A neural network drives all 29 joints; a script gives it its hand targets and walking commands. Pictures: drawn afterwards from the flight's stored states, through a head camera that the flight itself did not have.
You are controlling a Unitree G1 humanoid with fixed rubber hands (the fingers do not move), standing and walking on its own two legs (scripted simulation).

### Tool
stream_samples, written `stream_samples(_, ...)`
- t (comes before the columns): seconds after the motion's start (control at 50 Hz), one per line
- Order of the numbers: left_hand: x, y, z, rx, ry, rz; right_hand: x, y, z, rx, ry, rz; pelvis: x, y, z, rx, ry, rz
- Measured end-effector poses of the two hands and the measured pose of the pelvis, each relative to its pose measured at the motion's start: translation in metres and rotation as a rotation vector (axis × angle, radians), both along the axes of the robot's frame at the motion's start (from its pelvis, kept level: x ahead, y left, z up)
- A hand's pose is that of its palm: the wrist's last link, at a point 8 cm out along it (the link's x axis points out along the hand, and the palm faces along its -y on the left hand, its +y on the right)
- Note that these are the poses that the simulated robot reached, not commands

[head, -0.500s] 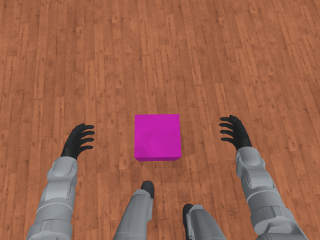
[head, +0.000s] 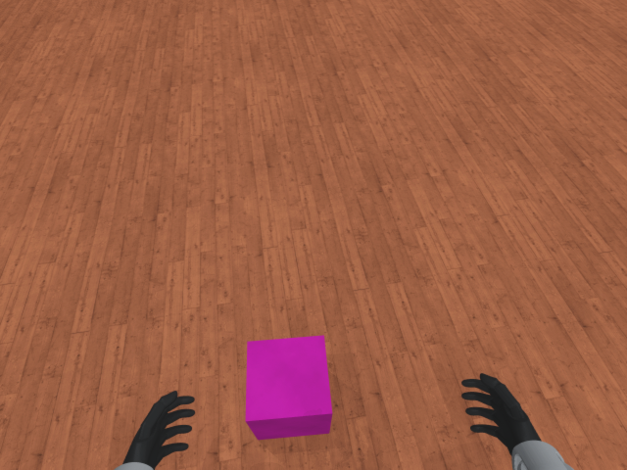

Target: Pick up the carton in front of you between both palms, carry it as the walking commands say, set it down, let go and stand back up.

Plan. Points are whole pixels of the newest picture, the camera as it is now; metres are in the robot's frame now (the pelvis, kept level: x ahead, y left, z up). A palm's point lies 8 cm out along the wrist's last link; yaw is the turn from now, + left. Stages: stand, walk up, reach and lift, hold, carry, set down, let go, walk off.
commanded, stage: let go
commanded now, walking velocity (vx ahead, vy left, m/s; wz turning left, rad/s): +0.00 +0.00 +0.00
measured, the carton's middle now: (289, 389) +0.39 +0.08 -0.65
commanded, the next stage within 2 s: stand in 0.34 s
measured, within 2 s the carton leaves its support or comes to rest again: neither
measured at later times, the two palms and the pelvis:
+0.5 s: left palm (113, 462) +0.16 +0.28 -0.09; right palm (535, 442) +0.16 -0.26 -0.09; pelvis +0.02 +0.01 -0.01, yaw -1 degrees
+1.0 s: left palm out of the picture +0.14 +0.31 -0.10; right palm (550, 463) +0.14 -0.28 -0.09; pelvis +0.02 +0.02 -0.01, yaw -2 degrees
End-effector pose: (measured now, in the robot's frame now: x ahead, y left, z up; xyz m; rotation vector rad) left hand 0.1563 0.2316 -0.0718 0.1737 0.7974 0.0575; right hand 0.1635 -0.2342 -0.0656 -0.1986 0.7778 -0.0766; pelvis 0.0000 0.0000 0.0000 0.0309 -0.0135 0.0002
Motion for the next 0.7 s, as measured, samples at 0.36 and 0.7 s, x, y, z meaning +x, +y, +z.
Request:
stream_samples(0.36,0.015,0.012,0.000,0.060,0.036,0.027,0.012,0.004,-0.006,-0.008,0.019,-0.012,0.015,0.002,-0.002,-0.001,-0.007,-0.003)
stream_samples(0.7,-0.007,0.064,-0.032,0.173,0.138,0.034,-0.009,-0.046,-0.016,-0.208,0.156,-0.093,0.027,0.013,-0.008,-0.024,0.018,-0.024)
